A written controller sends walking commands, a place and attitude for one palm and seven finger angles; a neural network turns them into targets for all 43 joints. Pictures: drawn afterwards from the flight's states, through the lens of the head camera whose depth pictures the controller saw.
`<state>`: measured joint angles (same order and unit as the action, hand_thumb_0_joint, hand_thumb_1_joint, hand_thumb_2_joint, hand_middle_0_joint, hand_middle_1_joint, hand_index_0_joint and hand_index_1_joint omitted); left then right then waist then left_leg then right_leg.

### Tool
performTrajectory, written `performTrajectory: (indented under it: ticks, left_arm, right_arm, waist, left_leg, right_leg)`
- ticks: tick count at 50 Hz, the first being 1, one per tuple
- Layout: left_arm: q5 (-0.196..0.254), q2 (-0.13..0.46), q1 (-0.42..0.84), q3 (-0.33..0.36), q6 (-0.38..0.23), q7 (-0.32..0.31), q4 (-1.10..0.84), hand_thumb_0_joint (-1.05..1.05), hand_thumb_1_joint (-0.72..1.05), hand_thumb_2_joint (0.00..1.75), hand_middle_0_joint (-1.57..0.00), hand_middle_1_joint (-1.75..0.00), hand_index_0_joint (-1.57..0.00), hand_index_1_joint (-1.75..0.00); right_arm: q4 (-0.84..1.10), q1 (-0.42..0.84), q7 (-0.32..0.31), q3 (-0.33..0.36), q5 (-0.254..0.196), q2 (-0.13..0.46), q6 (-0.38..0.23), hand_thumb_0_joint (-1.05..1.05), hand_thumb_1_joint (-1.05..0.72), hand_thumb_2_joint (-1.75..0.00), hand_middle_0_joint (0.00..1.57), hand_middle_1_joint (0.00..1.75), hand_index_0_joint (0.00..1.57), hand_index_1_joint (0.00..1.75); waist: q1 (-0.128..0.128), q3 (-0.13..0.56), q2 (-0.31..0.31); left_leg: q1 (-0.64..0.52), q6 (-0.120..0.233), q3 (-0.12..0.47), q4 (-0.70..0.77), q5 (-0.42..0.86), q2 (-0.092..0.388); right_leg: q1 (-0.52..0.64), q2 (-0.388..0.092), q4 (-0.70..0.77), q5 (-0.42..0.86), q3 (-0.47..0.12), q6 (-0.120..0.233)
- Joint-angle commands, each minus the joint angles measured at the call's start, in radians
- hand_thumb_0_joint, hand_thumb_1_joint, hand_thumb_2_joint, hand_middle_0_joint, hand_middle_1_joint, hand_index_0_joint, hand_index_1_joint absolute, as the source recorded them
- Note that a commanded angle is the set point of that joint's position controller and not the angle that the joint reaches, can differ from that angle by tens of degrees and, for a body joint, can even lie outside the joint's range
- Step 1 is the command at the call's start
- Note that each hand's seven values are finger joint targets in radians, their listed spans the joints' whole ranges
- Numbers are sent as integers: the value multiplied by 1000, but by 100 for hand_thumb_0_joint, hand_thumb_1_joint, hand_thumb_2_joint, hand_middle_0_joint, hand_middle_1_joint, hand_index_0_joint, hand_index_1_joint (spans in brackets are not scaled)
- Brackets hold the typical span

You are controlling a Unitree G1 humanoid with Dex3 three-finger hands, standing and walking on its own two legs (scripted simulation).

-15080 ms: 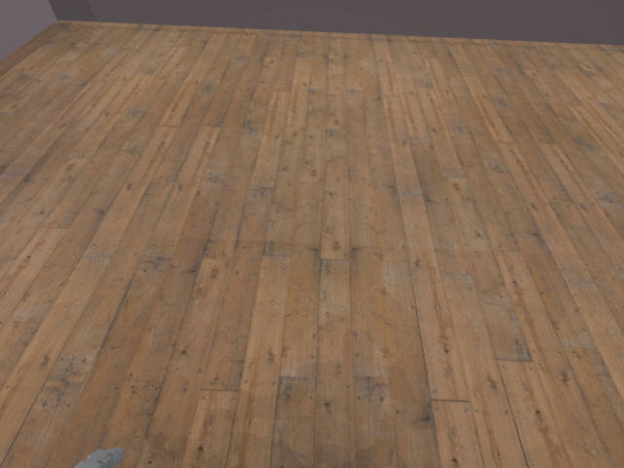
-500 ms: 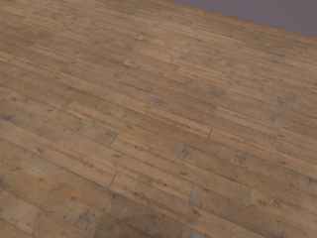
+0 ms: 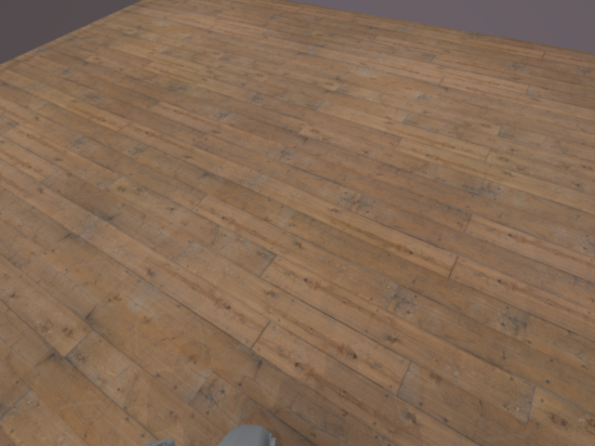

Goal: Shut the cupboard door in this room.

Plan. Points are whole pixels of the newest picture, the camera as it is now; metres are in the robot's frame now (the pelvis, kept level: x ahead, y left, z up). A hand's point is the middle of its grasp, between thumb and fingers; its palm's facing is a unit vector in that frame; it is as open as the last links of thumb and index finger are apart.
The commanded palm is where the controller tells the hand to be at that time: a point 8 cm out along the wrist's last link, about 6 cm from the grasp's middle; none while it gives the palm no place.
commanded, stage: turn or walk to find it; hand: left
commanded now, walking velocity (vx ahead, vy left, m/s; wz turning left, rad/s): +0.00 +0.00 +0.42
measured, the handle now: out of the picture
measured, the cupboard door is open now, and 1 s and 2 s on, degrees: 100 100 100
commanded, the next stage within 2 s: none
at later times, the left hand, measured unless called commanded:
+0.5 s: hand out of the picture -0.01 +0.26 -0.17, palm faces +0.26 -0.94 -0.24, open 7.4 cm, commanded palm none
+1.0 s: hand out of the picture -0.07 +0.20 -0.16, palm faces +0.44 -0.87 -0.24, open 7.4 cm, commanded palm none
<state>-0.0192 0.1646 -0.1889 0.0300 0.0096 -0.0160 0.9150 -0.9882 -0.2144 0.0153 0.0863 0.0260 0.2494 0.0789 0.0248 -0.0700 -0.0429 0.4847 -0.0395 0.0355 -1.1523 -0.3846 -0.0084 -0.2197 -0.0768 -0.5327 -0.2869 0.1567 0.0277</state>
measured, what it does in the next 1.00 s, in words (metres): steps on the spot, turning left: left foot, then right foot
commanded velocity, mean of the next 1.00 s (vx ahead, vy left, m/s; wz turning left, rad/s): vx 0.00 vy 0.00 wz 0.42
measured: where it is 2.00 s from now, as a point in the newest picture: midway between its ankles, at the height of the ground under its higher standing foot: outside the picture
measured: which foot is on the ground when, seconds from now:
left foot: up 0.00-0.24, down 0.26-0.68, up 0.70-1.00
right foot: down 0.00-0.26, up 0.28-0.66, down 0.68-1.00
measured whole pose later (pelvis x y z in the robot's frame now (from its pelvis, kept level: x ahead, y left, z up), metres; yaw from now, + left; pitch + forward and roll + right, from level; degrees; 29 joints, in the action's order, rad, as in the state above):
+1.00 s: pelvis -0.04 +0.00 +0.00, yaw +26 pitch -1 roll +2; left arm -0.03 0.18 -0.23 0.04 0.01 -0.01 0.94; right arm -1.00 -0.19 0.01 0.07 0.02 0.24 0.08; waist 0.00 -0.09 0.00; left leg 0.38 -0.06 -0.01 -0.92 -0.45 0.03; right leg -0.22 -0.12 -0.54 -0.30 0.20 0.01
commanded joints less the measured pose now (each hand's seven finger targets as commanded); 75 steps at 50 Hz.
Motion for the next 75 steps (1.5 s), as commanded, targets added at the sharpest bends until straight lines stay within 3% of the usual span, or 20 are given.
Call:
performTrajectory:
  ticks: [1,7,11,13,14,20,31,33,34,36,40,49,53,55,56,61,68,73,74,75]
  left_arm:
    - [-6,205,-23,52,-22,-22,-50,0,90,90,-20,-30,-20,-30]
    - [-13,261,-95,69,-14,-16,-6,0,90,90,-20,-30,-20,-30]
    - [0,254,-64,70,-1,-12,8,0,90,90,-20,-30,-20,-30]
    - [12,147,-53,46,14,-2,-48,0,90,90,-20,-30,-20,-30]
    - [3,158,20,38,25,-7,-66,0,90,90,-20,-30,-20,-30]
    - [6,155,-2,44,22,7,-4,0,90,90,-20,-30,-20,-30]
    - [14,145,-49,38,5,-4,-22,0,90,90,-20,-30,-20,-30]
    - [2,210,-115,52,-14,-13,-14,0,90,90,-20,-30,-20,-30]
    - [-10,292,-114,68,-19,-18,-20,0,90,90,-20,-30,-20,-30]
    - [1,265,-68,71,-14,-24,-45,0,90,90,-20,-30,-20,-30]
    - [-2,192,27,47,-24,-19,-72,0,90,90,-20,-30,-20,-30]
    - [-13,262,-106,68,-15,-15,-7,0,90,90,-20,-30,-20,-30]
    - [1,261,-77,71,-3,-12,6,0,90,90,-20,-30,-20,-30]
    - [13,157,-73,49,10,-2,-43,0,90,90,-20,-30,-20,-30]
    - [3,153,10,34,23,-9,-62,0,90,90,-20,-30,-20,-30]
    - [7,158,-12,46,23,7,-1,0,90,90,-20,-30,-20,-30]
    - [11,140,45,36,19,1,-41,0,90,90,-20,-30,-20,-30]
    - [15,148,-55,39,3,-4,-23,0,90,90,-20,-30,-20,-30]
    - [12,168,-98,42,-6,-7,-14,0,90,90,-20,-30,-20,-30]
    - [-2,234,-112,55,-16,-14,-16,0,90,90,-20,-30,-20,-30]
  right_arm:
    - [73,37,5,9,-6,55,-21,0,-90,-90,20,30,20,30]
    - [87,94,0,-14,-18,33,-38,0,-90,-90,20,30,20,30]
    - [61,0,-4,-14,-18,52,-57,0,-90,-90,20,30,20,30]
    - [65,-70,-10,22,-6,214,-71,0,-90,-90,20,30,20,30]
    - [48,-103,-16,26,-5,237,-63,0,-90,-90,20,30,20,30]
    - [75,32,-34,0,-7,147,-76,0,-90,-90,20,30,20,30]
    - [96,46,-23,21,-3,153,-56,0,-90,-90,20,30,20,30]
    - [110,39,-17,15,-17,94,-58,0,-90,-90,20,30,20,30]
    - [139,41,-11,3,-18,33,-59,0,-90,-90,20,30,20,30]
    - [130,73,-15,22,-6,87,-30,0,-90,-90,20,30,20,30]
    - [73,5,3,15,-4,64,-23,0,-90,-90,20,30,20,30]
    - [94,114,0,-14,-18,33,-40,0,-90,-90,20,30,20,30]
    - [66,15,-5,-15,-17,54,-59,0,-90,-90,20,30,20,30]
    - [68,-53,-8,21,-6,213,-73,0,-90,-90,20,30,20,30]
    - [47,-100,-18,26,-9,234,-66,0,-90,-90,20,30,20,30]
    - [80,58,-34,-1,-7,147,-73,0,-90,-90,20,30,20,30]
    - [77,7,-30,14,-2,160,-66,0,-90,-90,20,30,20,30]
    - [96,54,-23,21,-5,153,-56,0,-90,-90,20,30,20,30]
    - [102,61,-21,20,-11,135,-56,0,-90,-90,20,30,20,30]
    - [114,42,-15,12,-19,81,-58,0,-90,-90,20,30,20,30]
  waist:
    - [-38,25,196]
    - [-80,82,243]
    - [-21,127,171]
    - [19,116,-283]
    - [55,119,-224]
    - [-16,94,-99]
    - [-36,104,-110]
    - [-65,146,70]
    - [-68,107,323]
    - [-60,55,268]
    - [-6,30,201]
    - [-83,84,239]
    - [-23,135,182]
    - [15,140,-257]
    - [51,131,-227]
    - [-25,85,-115]
    - [8,109,-101]
    - [-40,124,-115]
    - [-63,134,-57]
    - [-65,141,131]
  left_leg:
    - [30,-25,-19,51,-21,45]
    - [-65,-15,-90,342,-104,39]
    - [-307,6,-118,698,136,38]
    - [-491,167,326,840,576,385]
    - [-400,238,340,853,527,429]
    - [-385,194,151,816,592,247]
    - [-251,176,256,731,518,196]
    - [-71,85,173,562,271,85]
    - [97,17,17,358,-102,-57]
    - [70,22,75,41,-168,-15]
    - [59,-10,19,-69,3,25]
    - [-56,-18,-86,341,-102,31]
    - [-295,4,-125,708,157,25]
    - [-524,165,306,802,649,369]
    - [-450,227,320,821,687,421]
    - [-359,195,146,813,578,254]
    - [-401,217,224,787,609,248]
    - [-256,169,249,714,533,190]
    - [-189,128,226,657,427,146]
    - [-31,65,129,519,205,53]
  right_leg:
    - [42,-266,240,204,-166,92]
    - [137,-298,154,417,-133,120]
    - [39,-262,-3,352,-46,29]
    - [-341,-60,-349,-297,33,-105]
    - [-314,-50,-475,-359,-57,-94]
    - [-311,-28,-537,-133,-123,-109]
    - [-16,44,-31,-32,-91,-95]
    - [214,-100,205,96,-215,-58]
    - [244,-342,246,196,-449,53]
    - [26,-380,288,134,-457,133]
    - [18,-242,226,240,-190,85]
    - [154,-283,136,483,-139,119]
    - [77,-249,-20,429,-46,25]
    - [-315,-60,-338,-246,36,-104]
    - [-310,-49,-471,-364,-57,-100]
    - [-293,-36,-560,-150,-119,-105]
    - [-240,5,-336,-182,-122,-111]
    - [7,42,0,-10,-88,-96]
    - [108,16,134,88,-103,-91]
    - [231,-154,212,100,-264,-41]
